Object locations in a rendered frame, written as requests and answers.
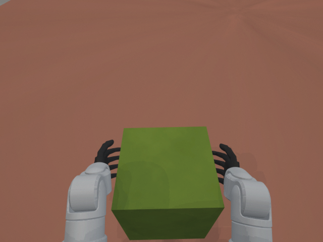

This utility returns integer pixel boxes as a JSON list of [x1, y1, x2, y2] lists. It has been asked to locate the robot right forearm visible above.
[[224, 167, 273, 242]]

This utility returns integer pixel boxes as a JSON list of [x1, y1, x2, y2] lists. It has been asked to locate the right robot hand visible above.
[[212, 144, 240, 184]]

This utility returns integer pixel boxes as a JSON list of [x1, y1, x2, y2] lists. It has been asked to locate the carton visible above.
[[111, 127, 224, 240]]

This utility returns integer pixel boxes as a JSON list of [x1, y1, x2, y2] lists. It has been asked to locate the robot left forearm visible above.
[[62, 162, 112, 242]]

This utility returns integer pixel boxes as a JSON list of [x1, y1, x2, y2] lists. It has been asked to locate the left robot hand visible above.
[[94, 140, 121, 178]]

